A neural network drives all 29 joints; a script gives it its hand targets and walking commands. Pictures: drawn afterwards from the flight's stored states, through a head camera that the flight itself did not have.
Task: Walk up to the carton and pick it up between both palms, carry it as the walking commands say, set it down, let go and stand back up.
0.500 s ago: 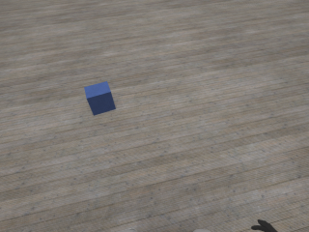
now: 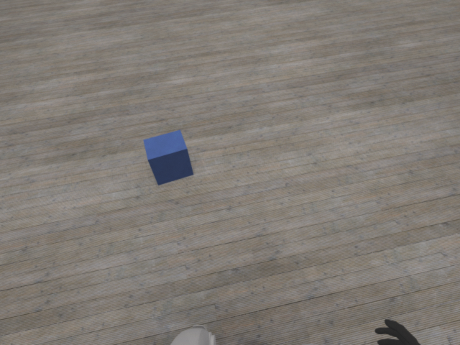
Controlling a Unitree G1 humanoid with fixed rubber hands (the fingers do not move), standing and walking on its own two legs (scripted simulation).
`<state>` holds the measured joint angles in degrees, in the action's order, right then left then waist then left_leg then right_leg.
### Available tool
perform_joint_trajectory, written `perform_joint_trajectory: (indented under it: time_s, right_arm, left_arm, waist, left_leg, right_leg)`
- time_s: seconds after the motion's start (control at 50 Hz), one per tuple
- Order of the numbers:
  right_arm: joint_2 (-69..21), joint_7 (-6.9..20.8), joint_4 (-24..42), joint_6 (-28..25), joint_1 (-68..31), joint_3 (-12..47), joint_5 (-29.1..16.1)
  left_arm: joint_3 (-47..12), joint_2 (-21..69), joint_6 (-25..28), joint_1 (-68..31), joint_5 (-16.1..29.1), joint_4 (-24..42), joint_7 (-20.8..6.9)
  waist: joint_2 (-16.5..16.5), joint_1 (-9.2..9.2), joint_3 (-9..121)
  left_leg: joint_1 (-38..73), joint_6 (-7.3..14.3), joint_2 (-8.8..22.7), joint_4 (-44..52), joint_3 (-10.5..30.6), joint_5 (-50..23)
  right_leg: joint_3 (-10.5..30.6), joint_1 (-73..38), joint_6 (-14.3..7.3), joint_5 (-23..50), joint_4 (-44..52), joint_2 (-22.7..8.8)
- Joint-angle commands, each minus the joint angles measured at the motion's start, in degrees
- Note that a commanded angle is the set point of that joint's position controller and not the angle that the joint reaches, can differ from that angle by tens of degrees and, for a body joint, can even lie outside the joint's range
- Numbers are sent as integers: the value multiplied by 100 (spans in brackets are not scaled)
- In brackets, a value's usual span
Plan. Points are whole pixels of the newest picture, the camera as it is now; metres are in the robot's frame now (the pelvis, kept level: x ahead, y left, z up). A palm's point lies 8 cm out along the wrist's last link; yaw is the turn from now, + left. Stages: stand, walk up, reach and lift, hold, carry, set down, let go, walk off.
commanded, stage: walk up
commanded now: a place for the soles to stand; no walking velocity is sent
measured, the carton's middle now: (169, 157) +1.13 +0.36 -0.62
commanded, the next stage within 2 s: none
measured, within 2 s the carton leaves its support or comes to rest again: neither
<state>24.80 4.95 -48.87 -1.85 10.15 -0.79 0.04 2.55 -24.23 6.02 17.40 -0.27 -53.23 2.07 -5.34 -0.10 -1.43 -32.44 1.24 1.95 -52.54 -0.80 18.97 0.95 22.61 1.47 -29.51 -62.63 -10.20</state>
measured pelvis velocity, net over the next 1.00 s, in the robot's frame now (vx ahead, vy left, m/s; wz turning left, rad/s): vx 0.27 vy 0.20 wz -0.03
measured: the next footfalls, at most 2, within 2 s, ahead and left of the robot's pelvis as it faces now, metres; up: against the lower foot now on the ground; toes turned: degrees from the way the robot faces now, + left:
right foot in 0.24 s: +0.19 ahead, -0.13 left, +0.00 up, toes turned -4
left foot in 0.50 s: +0.27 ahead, +0.23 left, +0.00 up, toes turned +0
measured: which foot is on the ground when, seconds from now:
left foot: down 0.00-0.28, up 0.30-0.48, down 0.50-0.78, up 0.80-1.00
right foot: up 0.00-0.22, down 0.24-0.50, up 0.52-0.74, down 0.76-1.00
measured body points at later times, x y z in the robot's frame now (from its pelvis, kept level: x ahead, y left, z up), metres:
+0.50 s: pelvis +0.15 +0.09 +0.00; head +0.16 +0.06 +0.45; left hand +0.21 +0.44 -0.08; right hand +0.26 -0.22 -0.12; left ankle +0.23 +0.22 -0.68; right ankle +0.15 -0.12 -0.68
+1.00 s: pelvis +0.27 +0.20 +0.00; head +0.28 +0.17 +0.44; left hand +0.33 +0.55 -0.08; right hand +0.37 -0.11 -0.12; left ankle +0.35 +0.33 -0.67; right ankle +0.26 -0.01 -0.69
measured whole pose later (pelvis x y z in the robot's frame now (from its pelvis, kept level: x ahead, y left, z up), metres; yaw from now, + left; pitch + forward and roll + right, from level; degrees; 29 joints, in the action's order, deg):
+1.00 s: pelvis +0.27 +0.20 +0.00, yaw -2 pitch +0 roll -2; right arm 25.6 4.0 -46.5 0.9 11.0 -0.7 0.0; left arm 2.5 -24.4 7.1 17.2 -0.3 -53.1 4.2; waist -6.5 -0.2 -2.1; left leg -36.3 2.8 3.6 -61.1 2.3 29.0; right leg 1.0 23.7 2.1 -27.8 -51.9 -7.3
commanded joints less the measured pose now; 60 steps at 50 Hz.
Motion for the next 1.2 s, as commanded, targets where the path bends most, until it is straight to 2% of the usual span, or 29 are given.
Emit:
perform_joint_trajectory:
  time_s: [0.0,0.12,0.18,0.2,0.22,0.24,0.28,0.34,0.4,0.44,0.46,0.48,0.5,0.54,0.64,0.68,0.7,0.72,0.74,0.76,0.84,0.9,0.94,0.96,0.98,1.0,1.02,1.06,1.18]
  right_arm:
    - [1847,-273,315,-92,234,-852,183]
    - [1561,-176,460,6,374,-777,228]
    - [1416,-138,625,89,-228,-716,168]
    - [1082,-119,856,60,-480,-606,93]
    - [614,-110,995,11,-151,-460,42]
    - [1105,-197,1065,22,-583,-545,110]
    - [1431,-218,914,45,-990,-622,193]
    - [1168,-56,709,2,-591,-612,166]
    - [1222,20,592,48,-113,-715,136]
    - [1404,-31,-26,35,1360,-849,173]
    - [1743,-109,-192,7,2015,-987,264]
    - [2131,-178,104,-6,1835,-992,375]
    - [2291,-199,358,-26,932,-1009,277]
    - [2081,-236,427,2,328,-956,258]
    - [1598,-226,487,103,359,-802,302]
    - [1539,-191,649,159,61,-778,245]
    - [1344,-182,784,170,-351,-694,212]
    - [852,-175,1012,111,-352,-534,130]
    - [606,-201,1127,81,-138,-418,118]
    - [1377,-272,1111,142,-896,-616,209]
    - [1224,-147,822,110,-590,-656,222]
    - [1226,-56,837,145,-522,-717,191]
    - [1308,-47,551,134,261,-769,152]
    - [1465,-75,134,124,1231,-896,172]
    - [1769,-143,-133,103,2197,-1020,271]
    - [2150,-218,41,59,2264,-1020,356]
    - [2256,-221,383,38,1190,-1015,273]
    - [2090,-265,560,95,213,-969,235]
    - [1706,-261,544,135,341,-839,296]
  left_arm:
    - [356,-1613,41,-592,57,388,26]
    - [313,-1393,195,-362,44,317,43]
    - [341,-1356,302,581,19,-8,81]
    - [513,-1715,333,1248,-77,-121,149]
    - [745,-2408,303,1521,-93,-30,232]
    - [790,-2749,242,1258,-31,169,253]
    - [692,-2383,237,929,37,244,273]
    - [592,-2027,188,199,-4,409,261]
    - [654,-2298,184,-249,-105,489,224]
    - [499,-1881,115,-841,-131,591,190]
    - [315,-1187,60,-636,-134,569,193]
    - [242,-872,24,-736,8,703,251]
    - [355,-1383,-27,-774,45,690,262]
    - [453,-1915,-17,-832,6,386,155]
    - [391,-1527,167,-227,77,313,150]
    - [367,-1390,247,386,41,135,166]
    - [422,-1452,296,1131,-7,-57,194]
    - [645,-2010,311,1708,-115,-83,280]
    - [787,-2602,252,1473,-58,155,315]
    - [812,-2696,187,1132,-33,190,331]
    - [613,-2047,159,411,-21,391,374]
    - [654,-2252,162,188,-73,451,356]
    - [642,-2262,147,-615,-102,584,340]
    - [520,-1904,111,-884,-131,594,309]
    - [342,-1243,57,-737,-165,583,315]
    - [254,-820,22,-678,-54,703,355]
    - [332,-1274,-40,-705,56,740,368]
    - [475,-1911,-73,-690,12,410,252]
    - [421,-1605,37,-236,30,272,212]
  waist:
    - [-193,-379,-372]
    - [-496,-350,-311]
    - [-44,281,81]
    - [777,750,614]
    - [2458,784,1038]
    - [1726,676,887]
    - [908,614,350]
    - [1277,188,273]
    - [1922,-144,374]
    - [754,-994,828]
    - [-1012,-1290,540]
    - [-1811,-1276,22]
    - [-1044,-888,-184]
    - [-16,-523,-529]
    - [-720,-287,-463]
    - [-452,79,-159]
    - [-143,550,181]
    - [1461,884,830]
    - [2313,648,918]
    - [1135,669,500]
    - [1065,210,140]
    - [1734,93,274]
    - [1773,-492,518]
    - [994,-984,769]
    - [-841,-1490,585]
    - [-2053,-1459,-25]
    - [-1395,-942,-330]
    - [-218,-535,-515]
    - [-407,-350,-629]
  left_leg:
    - [1919,933,1220,3334,3348,1186]
    - [1560,1674,1290,2796,2151,-351]
    - [537,1172,899,1680,1241,-690]
    - [-331,728,429,107,627,-1406]
    - [-1368,121,-352,-1763,-19,-285]
    - [-2272,64,-329,-2111,431,1305]
    - [-2463,-90,116,-2314,793,1201]
    - [-1286,-193,287,-785,539,1186]
    - [-65,-51,387,20,334,916]
    - [2462,46,-44,932,-106,544]
    - [2842,205,316,2103,993,1754]
    - [2289,420,1139,3667,3763,2965]
    - [1920,715,1571,4386,4666,3695]
    - [1560,727,1293,3869,3977,3248]
    - [1338,1592,1236,2436,2352,-293]
    - [759,1393,979,1798,1599,-752]
    - [-37,1034,678,792,1014,-1144]
    - [-994,475,63,-1228,329,-1370]
    - [-2159,77,-317,-1864,207,1319]
    - [-2636,83,51,-2161,737,1546]
    - [-1704,-108,350,-1206,624,1173]
    - [-903,-92,425,-679,402,989]
    - [777,37,436,189,246,634]
    - [2456,48,89,605,-93,538]
    - [3052,87,134,1519,649,1451]
    - [2495,354,1078,3262,3482,2561]
    - [1717,591,1519,4167,4474,3230]
    - [1228,383,1210,4106,4133,3808]
    - [1071,1310,1283,2859,2527,1049]
  right_leg:
    - [82,2610,-273,468,-1334,318]
    - [-450,1430,-337,37,997,451]
    - [-764,-765,-470,1355,2626,834]
    - [2,-2143,-688,1131,2996,667]
    - [2763,-2981,-1224,24,4036,-891]
    - [4317,-3036,-1880,-329,4366,-1657]
    - [3425,-2711,-2096,880,3686,-1438]
    - [1645,-1501,-1611,2021,3169,-892]
    - [1307,-348,-1455,1370,3135,-986]
    - [192,1266,-800,691,1419,-215]
    - [-565,2227,-505,-94,-566,522]
    - [231,3116,-280,-717,-1691,1215]
    - [388,3195,-276,-483,-1827,1035]
    - [146,2822,-316,283,-1481,529]
    - [-324,1525,-344,-759,634,604]
    - [-656,92,-429,189,1984,816]
    - [-496,-1246,-576,762,2602,954]
    - [1281,-2455,-851,227,3354,146]
    - [3813,-3001,-1412,169,4110,-1324]
    - [4459,-2798,-1992,-313,4023,-1599]
    - [2126,-1750,-1674,1958,3009,-878]
    - [1740,-1036,-1673,2488,2966,-944]
    - [1115,171,-1268,1884,2493,-741]
    - [299,1298,-819,1423,1383,-238]
    - [-395,2311,-503,560,-768,462]
    - [172,3320,-282,-855,-1968,1359]
    - [447,3112,-333,-587,-2004,1129]
    - [208,2790,-325,226,-1964,641]
    - [-302,1626,-298,-323,191,490]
